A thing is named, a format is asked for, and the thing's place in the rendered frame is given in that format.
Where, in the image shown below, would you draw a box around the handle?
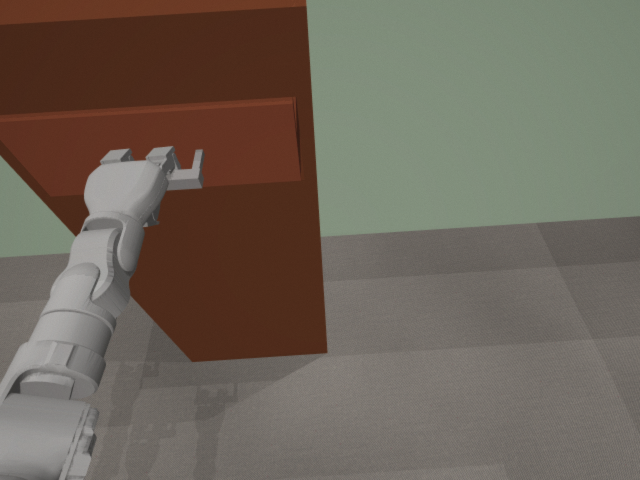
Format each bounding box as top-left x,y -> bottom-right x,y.
166,149 -> 205,191

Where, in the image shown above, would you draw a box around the left robot hand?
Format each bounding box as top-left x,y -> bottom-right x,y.
84,146 -> 181,227

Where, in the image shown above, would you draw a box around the robot left forearm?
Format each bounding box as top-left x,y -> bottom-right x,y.
0,211 -> 145,406

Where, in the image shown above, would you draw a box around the cabinet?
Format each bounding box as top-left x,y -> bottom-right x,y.
0,0 -> 328,362

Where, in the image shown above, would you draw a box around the left robot upper arm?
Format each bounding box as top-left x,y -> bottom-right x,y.
0,393 -> 99,480

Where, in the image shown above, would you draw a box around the drawer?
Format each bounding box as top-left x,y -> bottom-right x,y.
0,97 -> 301,197

